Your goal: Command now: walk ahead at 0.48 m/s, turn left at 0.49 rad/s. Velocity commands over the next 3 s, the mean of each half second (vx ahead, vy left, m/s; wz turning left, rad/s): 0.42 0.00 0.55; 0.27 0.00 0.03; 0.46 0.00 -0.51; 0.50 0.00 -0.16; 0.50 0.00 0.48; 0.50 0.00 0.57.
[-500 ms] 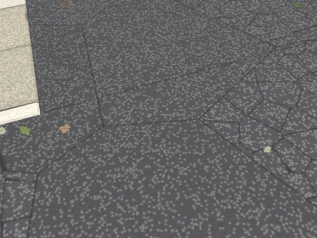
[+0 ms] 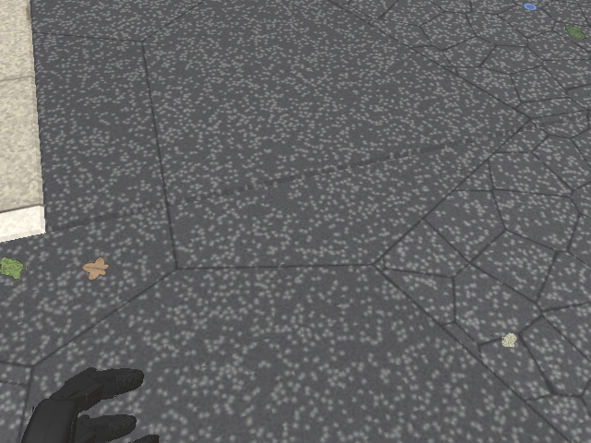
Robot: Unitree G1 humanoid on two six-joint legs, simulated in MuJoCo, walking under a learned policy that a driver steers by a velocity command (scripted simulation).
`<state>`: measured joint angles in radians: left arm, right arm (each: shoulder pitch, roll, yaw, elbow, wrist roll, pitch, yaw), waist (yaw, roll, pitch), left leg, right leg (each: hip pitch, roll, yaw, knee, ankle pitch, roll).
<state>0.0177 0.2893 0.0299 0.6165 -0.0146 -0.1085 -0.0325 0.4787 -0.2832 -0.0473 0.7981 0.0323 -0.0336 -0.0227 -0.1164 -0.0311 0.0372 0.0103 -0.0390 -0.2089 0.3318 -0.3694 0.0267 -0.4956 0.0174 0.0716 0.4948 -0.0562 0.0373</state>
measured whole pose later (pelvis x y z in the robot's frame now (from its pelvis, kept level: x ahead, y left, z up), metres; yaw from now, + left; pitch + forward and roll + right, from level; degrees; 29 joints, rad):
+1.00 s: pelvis +0.40 +0.05 +0.01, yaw +16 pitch +2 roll +2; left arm 0.23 0.29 0.03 0.77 -0.02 -0.02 -0.01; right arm 0.22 -0.31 -0.06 0.74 0.01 -0.05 0.01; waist -0.03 0.00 -0.03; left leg -0.18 -0.02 0.09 0.34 -0.19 0.03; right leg -0.40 -0.08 -0.01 0.65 -0.27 -0.02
